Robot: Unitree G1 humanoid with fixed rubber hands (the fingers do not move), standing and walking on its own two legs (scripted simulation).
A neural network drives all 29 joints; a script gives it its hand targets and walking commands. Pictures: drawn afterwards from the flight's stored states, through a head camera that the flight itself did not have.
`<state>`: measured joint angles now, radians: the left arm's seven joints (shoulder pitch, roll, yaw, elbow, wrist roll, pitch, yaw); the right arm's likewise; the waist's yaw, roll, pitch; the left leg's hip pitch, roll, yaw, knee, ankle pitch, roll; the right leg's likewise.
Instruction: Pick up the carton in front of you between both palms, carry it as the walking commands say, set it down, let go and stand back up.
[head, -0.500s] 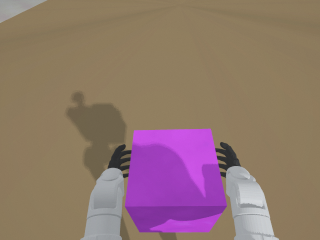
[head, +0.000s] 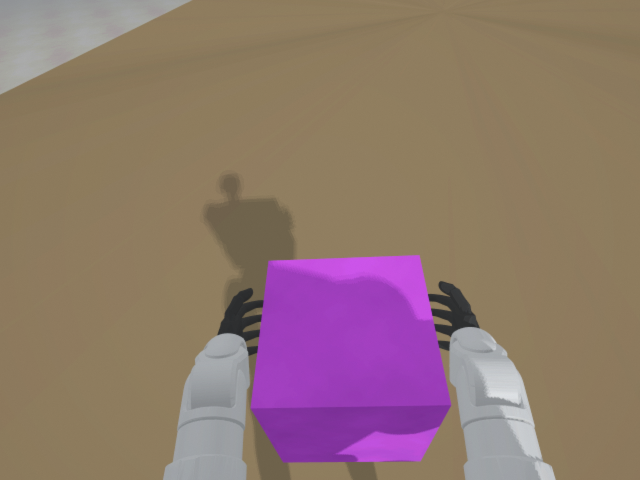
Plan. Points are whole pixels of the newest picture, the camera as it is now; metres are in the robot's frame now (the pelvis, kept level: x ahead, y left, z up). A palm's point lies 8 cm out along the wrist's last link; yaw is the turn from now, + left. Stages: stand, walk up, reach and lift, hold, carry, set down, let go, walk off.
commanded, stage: hold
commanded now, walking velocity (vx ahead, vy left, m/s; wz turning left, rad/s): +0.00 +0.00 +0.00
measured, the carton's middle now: (347, 364) +0.30 +0.00 -0.04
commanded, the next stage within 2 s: set down in 0.22 s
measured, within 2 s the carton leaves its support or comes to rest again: neither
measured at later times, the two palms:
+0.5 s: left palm (255, 331) +0.31 +0.13 +0.03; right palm (474, 322) +0.32 -0.17 +0.03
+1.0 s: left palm (277, 365) +0.37 +0.13 -0.17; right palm (438, 360) +0.38 -0.16 -0.18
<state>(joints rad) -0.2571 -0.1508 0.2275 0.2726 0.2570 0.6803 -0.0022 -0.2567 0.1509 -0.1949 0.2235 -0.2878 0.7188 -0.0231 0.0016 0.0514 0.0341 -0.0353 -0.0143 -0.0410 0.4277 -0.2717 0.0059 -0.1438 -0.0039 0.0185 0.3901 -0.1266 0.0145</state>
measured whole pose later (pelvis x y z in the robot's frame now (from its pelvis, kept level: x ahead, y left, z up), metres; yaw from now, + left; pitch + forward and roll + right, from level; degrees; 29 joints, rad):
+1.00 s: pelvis -0.04 -0.01 -0.11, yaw +2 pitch +34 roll +2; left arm -0.67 -0.14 0.41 0.50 0.16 0.19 0.07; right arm -0.70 0.06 -0.37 0.51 -0.23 0.21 -0.01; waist 0.00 0.05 -0.08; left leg -1.27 -0.10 -0.08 1.13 -0.45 -0.02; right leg -1.38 0.04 0.10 1.08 -0.29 0.03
